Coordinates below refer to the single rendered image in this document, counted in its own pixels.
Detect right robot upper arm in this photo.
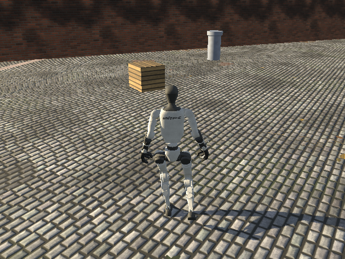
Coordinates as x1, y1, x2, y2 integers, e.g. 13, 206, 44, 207
183, 108, 200, 138

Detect robot torso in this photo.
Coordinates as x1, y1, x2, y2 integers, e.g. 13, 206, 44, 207
160, 106, 185, 162

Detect robot right hand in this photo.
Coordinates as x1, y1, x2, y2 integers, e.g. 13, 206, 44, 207
197, 149, 209, 161

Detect robot left hand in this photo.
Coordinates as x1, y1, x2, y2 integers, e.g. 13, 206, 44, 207
140, 152, 153, 163

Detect left robot forearm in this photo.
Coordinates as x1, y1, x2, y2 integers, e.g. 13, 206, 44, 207
141, 131, 151, 153

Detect left robot upper arm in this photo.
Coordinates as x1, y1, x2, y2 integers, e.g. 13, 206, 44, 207
146, 109, 161, 139

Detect left robot shin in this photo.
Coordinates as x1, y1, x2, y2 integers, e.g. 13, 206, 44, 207
160, 174, 170, 209

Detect right robot forearm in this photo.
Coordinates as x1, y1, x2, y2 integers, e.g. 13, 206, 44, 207
195, 129, 207, 151

